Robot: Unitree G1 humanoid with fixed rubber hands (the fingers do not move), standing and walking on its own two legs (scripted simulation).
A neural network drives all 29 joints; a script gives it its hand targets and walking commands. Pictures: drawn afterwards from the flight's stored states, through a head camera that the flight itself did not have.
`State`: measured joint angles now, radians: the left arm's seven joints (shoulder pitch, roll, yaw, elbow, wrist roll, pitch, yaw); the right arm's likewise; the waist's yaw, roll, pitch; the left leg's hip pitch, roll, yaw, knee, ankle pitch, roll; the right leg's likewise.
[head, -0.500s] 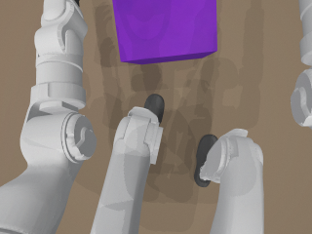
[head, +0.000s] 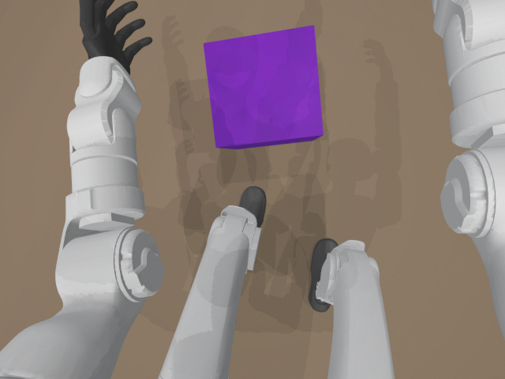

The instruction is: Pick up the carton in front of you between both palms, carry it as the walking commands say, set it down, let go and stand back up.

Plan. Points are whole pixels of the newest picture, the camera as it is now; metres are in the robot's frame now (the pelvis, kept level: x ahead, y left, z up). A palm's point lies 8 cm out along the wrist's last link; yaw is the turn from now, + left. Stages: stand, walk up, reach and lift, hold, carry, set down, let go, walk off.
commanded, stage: set down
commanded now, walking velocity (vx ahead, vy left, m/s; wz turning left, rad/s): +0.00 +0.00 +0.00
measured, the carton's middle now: (267, 100) +0.50 +0.13 -0.45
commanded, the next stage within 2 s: let go in 0.12 s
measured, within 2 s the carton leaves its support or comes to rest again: neither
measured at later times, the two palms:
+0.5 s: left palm (51, 103) +0.39 +0.27 +0.02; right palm out of the picture +0.50 -0.11 +0.02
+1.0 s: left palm out of the picture +0.25 +0.26 +0.13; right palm out of the picture +0.36 -0.17 +0.10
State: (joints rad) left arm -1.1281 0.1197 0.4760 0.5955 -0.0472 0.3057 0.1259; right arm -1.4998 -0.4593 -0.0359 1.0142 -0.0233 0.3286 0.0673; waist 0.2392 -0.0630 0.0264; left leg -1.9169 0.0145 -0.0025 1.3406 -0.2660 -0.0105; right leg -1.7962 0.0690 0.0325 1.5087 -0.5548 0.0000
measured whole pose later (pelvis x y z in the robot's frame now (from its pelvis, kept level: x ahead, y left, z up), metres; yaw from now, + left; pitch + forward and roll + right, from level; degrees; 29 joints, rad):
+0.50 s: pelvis +0.03 +0.02 +0.12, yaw -3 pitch +37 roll -2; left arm -0.57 0.12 0.31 0.52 0.09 0.18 -0.09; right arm -0.82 -0.15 -0.25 0.70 -0.14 0.21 -0.10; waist 0.17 -0.01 -0.04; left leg -1.34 0.03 0.02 0.86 -0.17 0.02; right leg -1.21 0.08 0.07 0.95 -0.38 0.03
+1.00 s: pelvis +0.09 +0.02 +0.19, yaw +2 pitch +10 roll +0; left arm 0.18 0.21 -0.01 0.33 -0.04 0.06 -0.07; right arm -0.07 -0.15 -0.14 0.59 -0.08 0.02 -0.04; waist 0.12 0.02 0.06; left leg -0.54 -0.03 0.00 0.55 -0.18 0.02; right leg -0.38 0.00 0.05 0.57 -0.37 0.02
